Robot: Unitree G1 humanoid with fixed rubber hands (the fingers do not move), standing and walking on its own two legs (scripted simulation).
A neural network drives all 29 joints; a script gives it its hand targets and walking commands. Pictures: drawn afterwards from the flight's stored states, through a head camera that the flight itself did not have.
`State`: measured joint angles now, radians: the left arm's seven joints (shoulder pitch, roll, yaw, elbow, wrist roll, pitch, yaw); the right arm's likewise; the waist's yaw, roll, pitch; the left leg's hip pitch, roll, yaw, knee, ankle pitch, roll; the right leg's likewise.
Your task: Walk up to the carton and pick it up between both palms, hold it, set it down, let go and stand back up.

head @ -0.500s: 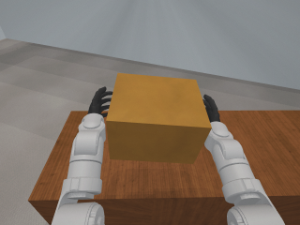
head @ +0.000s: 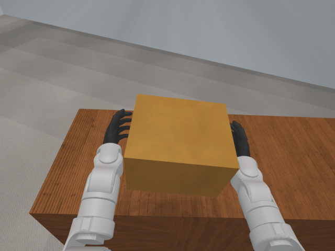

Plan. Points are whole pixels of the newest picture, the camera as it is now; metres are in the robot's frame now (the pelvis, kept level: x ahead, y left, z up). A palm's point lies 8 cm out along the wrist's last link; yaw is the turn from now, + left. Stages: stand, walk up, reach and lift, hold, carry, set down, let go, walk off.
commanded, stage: set down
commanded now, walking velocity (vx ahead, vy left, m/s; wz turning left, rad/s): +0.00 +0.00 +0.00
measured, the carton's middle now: (177, 145) +0.35 +0.01 +0.09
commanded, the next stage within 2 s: none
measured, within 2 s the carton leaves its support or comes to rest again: neither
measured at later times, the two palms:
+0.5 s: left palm (114, 147) +0.36 +0.16 +0.07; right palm (236, 157) +0.35 -0.15 +0.06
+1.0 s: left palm (118, 158) +0.35 +0.16 +0.03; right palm (234, 167) +0.35 -0.16 +0.02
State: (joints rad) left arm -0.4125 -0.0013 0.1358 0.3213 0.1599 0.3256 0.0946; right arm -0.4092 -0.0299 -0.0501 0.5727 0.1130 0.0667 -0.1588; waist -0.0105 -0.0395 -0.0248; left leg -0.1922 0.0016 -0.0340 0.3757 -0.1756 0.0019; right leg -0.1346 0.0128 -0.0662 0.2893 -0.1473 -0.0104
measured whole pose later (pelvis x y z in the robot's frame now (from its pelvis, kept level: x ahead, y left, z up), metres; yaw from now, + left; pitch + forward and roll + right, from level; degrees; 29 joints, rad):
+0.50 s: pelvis +0.02 +0.00 +0.00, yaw +0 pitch +2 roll -1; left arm -0.35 -0.01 0.13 0.39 0.14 0.20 0.09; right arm -0.35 -0.03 -0.03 0.59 0.09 0.00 -0.17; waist -0.01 -0.02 -0.04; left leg -0.22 0.01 -0.05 0.38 -0.19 0.00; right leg -0.15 0.02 -0.08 0.28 -0.16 -0.01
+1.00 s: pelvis +0.00 -0.01 +0.00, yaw +0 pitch +7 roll -1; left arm -0.47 0.01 0.18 0.85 0.13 -0.13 0.11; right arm -0.44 0.00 -0.16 0.88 -0.05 -0.22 -0.14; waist 0.03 0.01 -0.11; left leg -0.35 0.01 -0.03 0.39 -0.17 -0.01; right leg -0.30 0.02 -0.07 0.32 -0.14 -0.02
